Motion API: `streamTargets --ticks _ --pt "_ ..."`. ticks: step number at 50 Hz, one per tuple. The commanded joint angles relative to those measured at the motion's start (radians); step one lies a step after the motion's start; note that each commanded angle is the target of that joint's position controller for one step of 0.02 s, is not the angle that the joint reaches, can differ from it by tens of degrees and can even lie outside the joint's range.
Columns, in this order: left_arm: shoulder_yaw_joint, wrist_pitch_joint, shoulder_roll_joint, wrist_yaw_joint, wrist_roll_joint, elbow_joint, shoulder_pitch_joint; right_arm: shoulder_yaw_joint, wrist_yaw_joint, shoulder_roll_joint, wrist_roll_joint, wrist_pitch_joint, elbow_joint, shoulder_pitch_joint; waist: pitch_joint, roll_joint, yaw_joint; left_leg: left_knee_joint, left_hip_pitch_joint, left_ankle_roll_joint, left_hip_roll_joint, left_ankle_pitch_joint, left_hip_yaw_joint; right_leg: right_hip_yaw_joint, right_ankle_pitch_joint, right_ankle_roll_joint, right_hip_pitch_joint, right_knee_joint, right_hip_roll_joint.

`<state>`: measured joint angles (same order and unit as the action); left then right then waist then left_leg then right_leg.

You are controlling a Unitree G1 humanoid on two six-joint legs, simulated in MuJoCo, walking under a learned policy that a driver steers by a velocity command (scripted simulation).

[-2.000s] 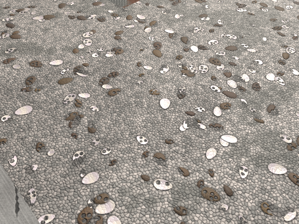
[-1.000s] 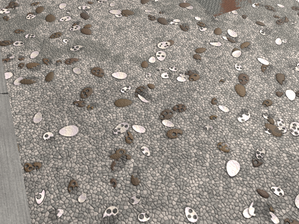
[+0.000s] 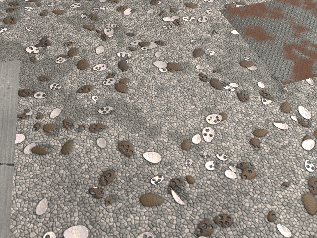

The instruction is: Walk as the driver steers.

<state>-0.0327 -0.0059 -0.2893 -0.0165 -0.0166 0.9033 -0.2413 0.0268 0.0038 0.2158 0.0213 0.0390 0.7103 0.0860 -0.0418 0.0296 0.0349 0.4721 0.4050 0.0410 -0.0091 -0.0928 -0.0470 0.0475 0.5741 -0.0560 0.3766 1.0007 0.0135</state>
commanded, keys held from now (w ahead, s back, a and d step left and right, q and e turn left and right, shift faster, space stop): e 0.54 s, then no key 0.24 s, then w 0.22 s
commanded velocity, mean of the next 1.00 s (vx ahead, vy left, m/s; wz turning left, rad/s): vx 0.06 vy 0.00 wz -0.36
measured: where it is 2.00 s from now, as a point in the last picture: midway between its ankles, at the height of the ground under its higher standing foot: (213, 214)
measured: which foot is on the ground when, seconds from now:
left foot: down 0.00-0.26, up 0.28-0.74, down 0.76-1.00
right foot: up 0.00-0.24, down 0.26-0.76, up 0.78-1.00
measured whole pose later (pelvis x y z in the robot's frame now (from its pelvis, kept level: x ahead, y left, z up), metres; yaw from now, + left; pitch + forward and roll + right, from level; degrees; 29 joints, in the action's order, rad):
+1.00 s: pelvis +0.06 -0.03 +0.02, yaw -23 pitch +1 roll -1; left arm -0.07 0.01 -0.31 -0.01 -0.01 0.79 -0.19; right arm 0.05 -0.02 0.26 -0.01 0.04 0.89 0.25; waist 0.00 0.02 -0.04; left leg 0.32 0.13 0.02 0.00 -0.21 0.04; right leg 0.02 0.36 -0.05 0.39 0.78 0.01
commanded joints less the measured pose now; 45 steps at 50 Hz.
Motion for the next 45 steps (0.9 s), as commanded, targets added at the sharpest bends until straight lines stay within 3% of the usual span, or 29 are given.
streamTargets --ticks 1,4,8,10,12,13,14,15,16,17,18,19,22,26,32,34,36,37,38,39,40,41,43,45 --pt "-0.035 -0.043 -0.092 -0.028 0.005 -0.033 -0.111 0.058 -0.017 0.185 0.008 -0.006 -0.040 -0.029 0.122 -0.184 0.014 -0.219 -0.084 0.196 0.268 0.089 0.205 -0.024 -0.071 -0.031 0.012 0.024 0.033" --pt "-0.042 -0.051 -0.080 -0.028 0.007 -0.061 -0.082 0.062 -0.035 0.180 0.000 -0.012 -0.023 -0.041 0.136 -0.170 0.005 -0.235 -0.072 0.204 0.281 0.017 0.142 -0.041 -0.147 -0.013 -0.004 -0.025 0.052" --pt "-0.047 -0.051 -0.083 -0.011 0.009 -0.105 -0.021 0.070 -0.050 0.195 -0.007 -0.028 0.004 -0.040 0.143 -0.162 -0.012 -0.228 -0.117 0.196 0.312 -0.019 0.107 -0.065 -0.197 0.020 -0.033 -0.142 0.061" --pt "-0.054 -0.050 -0.090 0.001 0.009 -0.109 -0.039 0.074 -0.051 0.206 -0.022 -0.038 0.013 -0.052 0.143 -0.159 0.006 -0.195 -0.133 0.169 0.316 -0.039 0.085 -0.088 -0.234 0.048 -0.086 -0.247 0.050" --pt "-0.066 -0.049 -0.101 0.013 0.016 -0.089 -0.100 0.074 -0.050 0.193 -0.044 -0.050 0.029 -0.052 0.127 -0.121 0.037 -0.088 -0.095 0.093 0.270 -0.117 0.020 -0.109 -0.337 0.103 -0.189 -0.438 0.011" --pt "-0.080 -0.048 -0.149 0.009 0.024 -0.097 -0.113 0.069 -0.046 0.154 -0.042 -0.057 0.051 0.004 0.077 0.028 0.025 0.103 -0.008 0.003 0.190 -0.221 -0.067 0.053 -0.421 0.160 -0.221 -0.608 0.090" --pt "-0.096 -0.048 -0.256 -0.010 0.018 -0.142 -0.083 0.057 -0.041 0.107 -0.002 -0.060 0.025 0.026 0.032 0.313 -0.031 0.399 0.247 -0.105 0.029 -0.536 -0.130 0.406 -0.695 0.291 -0.284 -0.666 0.327" --pt "-0.096 -0.024 -0.279 -0.001 0.064 -0.159 -0.095 0.069 -0.049 0.140 -0.004 -0.053 -0.018 -0.111 0.051 0.259 0.044 0.565 0.277 -0.091 -0.024 -0.582 0.047 0.512 -0.616 0.402 -0.162 -0.745 0.373" --pt "-0.092 0.000 -0.255 0.002 0.069 -0.167 -0.042 0.079 -0.055 0.167 -0.022 -0.054 -0.016 -0.118 0.037 0.166 0.011 0.629 0.277 -0.072 0.003 -0.481 0.099 0.425 -0.526 0.357 -0.152 -0.750 0.313" --pt "-0.090 0.013 -0.228 -0.003 0.042 -0.177 0.024 0.088 -0.061 0.181 -0.022 -0.057 0.009 -0.075 0.034 0.119 -0.026 0.631 0.284 -0.064 0.018 -0.381 0.112 0.352 -0.485 0.291 -0.163 -0.733 0.262" --pt "-0.078 0.016 -0.188 -0.007 0.021 -0.189 0.059 0.095 -0.068 0.187 -0.014 -0.060 0.036 -0.052 0.051 0.093 -0.035 0.634 0.277 -0.069 0.026 -0.330 0.115 0.312 -0.488 0.251 -0.179 -0.718 0.235" --pt "-0.071 0.016 -0.170 -0.012 0.010 -0.194 0.071 0.097 -0.070 0.186 -0.006 -0.060 0.041 -0.040 0.063 0.094 -0.042 0.652 0.258 -0.078 0.020 -0.284 0.114 0.286 -0.539 0.243 -0.182 -0.708 0.215" --pt "-0.064 0.012 -0.148 -0.025 0.011 -0.194 0.019 0.093 -0.066 0.160 -0.022 -0.047 0.039 -0.039 0.113 0.087 -0.032 0.626 0.251 -0.098 0.000 -0.228 0.122 0.270 -0.659 0.255 -0.271 -0.679 0.193" --pt "-0.077 -0.001 -0.176 -0.037 0.005 -0.200 -0.009 0.082 -0.059 0.143 -0.027 -0.036 0.027 -0.079 0.112 0.107 -0.005 0.416 0.235 -0.124 -0.006 -0.218 0.139 0.312 -0.626 0.262 -0.336 -0.660 0.183" --pt "-0.075 -0.018 -0.176 -0.024 0.016 -0.219 0.041 0.075 -0.033 0.161 -0.037 -0.024 0.049 -0.043 0.122 0.132 0.006 0.243 0.024 -0.124 -0.005 -0.258 0.110 0.344 -0.707 0.284 -0.247 -0.626 0.180" --pt "-0.070 -0.023 -0.169 -0.021 0.014 -0.219 0.057 0.072 -0.025 0.164 -0.038 -0.018 0.055 -0.027 0.124 0.128 0.003 0.168 -0.026 -0.111 -0.005 -0.257 0.101 0.365 -0.769 0.280 -0.253 -0.600 0.179" --pt "-0.060 -0.029 -0.155 -0.023 0.003 -0.220 0.090 0.068 -0.014 0.155 -0.035 -0.008 0.074 0.021 0.123 0.112 -0.036 -0.036 -0.133 -0.083 -0.009 -0.115 0.083 0.360 -0.760 0.245 -0.237 -0.562 0.145" --pt "-0.055 -0.029 -0.144 -0.024 0.002 -0.215 0.079 0.070 -0.010 0.167 -0.026 -0.004 0.083 0.042 0.120 0.088 -0.046 -0.139 -0.217 -0.061 0.017 0.029 0.100 0.349 -0.680 0.206 -0.200 -0.550 0.114" --pt "-0.044 -0.023 -0.110 -0.024 0.019 -0.214 0.048 0.077 -0.013 0.222 -0.006 -0.003 0.080 0.059 0.146 -0.020 -0.027 -0.146 -0.324 -0.017 0.147 0.184 0.215 0.283 -0.513 0.150 -0.126 -0.460 0.049" --pt "-0.037 -0.013 -0.082 -0.019 0.032 -0.207 -0.015 0.082 -0.018 0.274 0.004 -0.010 0.070 0.031 0.135 -0.219 0.032 -0.117 -0.378 0.089 0.287 0.453 0.360 0.158 -0.126 0.092 -0.005 -0.338 -0.096" --pt "-0.046 -0.007 -0.117 -0.020 0.030 -0.221 0.031 0.065 -0.014 0.218 0.016 -0.007 0.081 0.044 0.147 -0.258 -0.012 -0.171 -0.313 0.222 0.380 0.260 0.468 0.107 0.035 0.047 0.037 -0.243 -0.084" --pt "-0.061 -0.005 -0.165 -0.022 0.019 -0.216 0.066 0.061 -0.012 0.203 0.006 0.000 0.084 0.048 0.115 -0.202 -0.037 -0.219 -0.311 0.229 0.347 -0.014 0.475 0.102 0.010 0.028 0.072 -0.141 -0.054" --pt "-0.070 -0.008 -0.159 -0.017 0.011 -0.206 0.090 0.071 -0.017 0.237 -0.032 0.004 0.109 0.087 0.042 -0.202 -0.059 -0.289 -0.351 0.181 0.292 -0.424 0.469 0.067 -0.070 0.008 0.216 -0.033 -0.028" --pt "-0.064 0.007 -0.129 -0.006 0.004 -0.204 0.108 0.066 -0.029 0.224 -0.040 0.004 0.119 0.099 -0.014 -0.194 -0.067 -0.326 -0.356 0.160 0.261 -0.443 0.433 0.032 -0.150 0.001 0.264 -0.053 -0.003"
